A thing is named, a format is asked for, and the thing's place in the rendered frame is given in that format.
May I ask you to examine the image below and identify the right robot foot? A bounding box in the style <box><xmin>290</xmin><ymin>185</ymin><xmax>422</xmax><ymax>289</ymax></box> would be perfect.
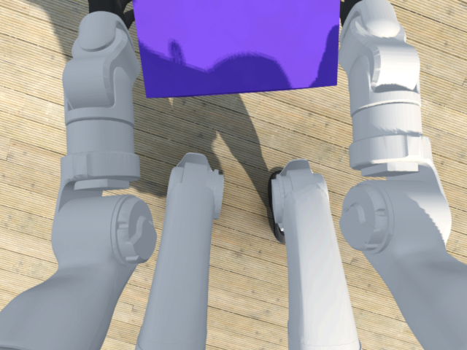
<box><xmin>268</xmin><ymin>171</ymin><xmax>286</xmax><ymax>244</ymax></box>

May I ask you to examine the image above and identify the robot right hand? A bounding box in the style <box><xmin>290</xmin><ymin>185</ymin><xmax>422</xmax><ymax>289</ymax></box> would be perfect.
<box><xmin>339</xmin><ymin>0</ymin><xmax>362</xmax><ymax>27</ymax></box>

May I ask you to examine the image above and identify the robot left hand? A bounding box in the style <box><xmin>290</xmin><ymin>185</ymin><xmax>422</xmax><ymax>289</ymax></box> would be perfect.
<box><xmin>88</xmin><ymin>0</ymin><xmax>135</xmax><ymax>30</ymax></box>

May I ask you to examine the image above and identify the robot left upper arm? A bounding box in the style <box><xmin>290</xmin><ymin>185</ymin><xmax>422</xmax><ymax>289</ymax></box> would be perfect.
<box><xmin>0</xmin><ymin>194</ymin><xmax>157</xmax><ymax>350</ymax></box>

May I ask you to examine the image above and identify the robot right upper arm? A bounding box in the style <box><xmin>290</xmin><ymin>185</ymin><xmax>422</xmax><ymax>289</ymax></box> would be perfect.
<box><xmin>339</xmin><ymin>179</ymin><xmax>467</xmax><ymax>350</ymax></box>

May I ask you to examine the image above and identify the carton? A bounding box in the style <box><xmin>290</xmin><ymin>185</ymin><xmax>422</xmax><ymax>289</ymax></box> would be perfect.
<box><xmin>132</xmin><ymin>0</ymin><xmax>340</xmax><ymax>98</ymax></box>

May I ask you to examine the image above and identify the right robot forearm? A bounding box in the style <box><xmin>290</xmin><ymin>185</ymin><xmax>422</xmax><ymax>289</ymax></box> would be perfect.
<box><xmin>338</xmin><ymin>0</ymin><xmax>452</xmax><ymax>226</ymax></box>

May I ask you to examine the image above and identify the left robot forearm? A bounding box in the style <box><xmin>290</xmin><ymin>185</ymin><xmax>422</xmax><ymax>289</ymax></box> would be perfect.
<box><xmin>51</xmin><ymin>11</ymin><xmax>141</xmax><ymax>254</ymax></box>

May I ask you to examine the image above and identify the right robot shin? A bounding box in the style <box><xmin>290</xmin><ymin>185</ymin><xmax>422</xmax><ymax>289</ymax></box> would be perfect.
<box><xmin>278</xmin><ymin>159</ymin><xmax>329</xmax><ymax>232</ymax></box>

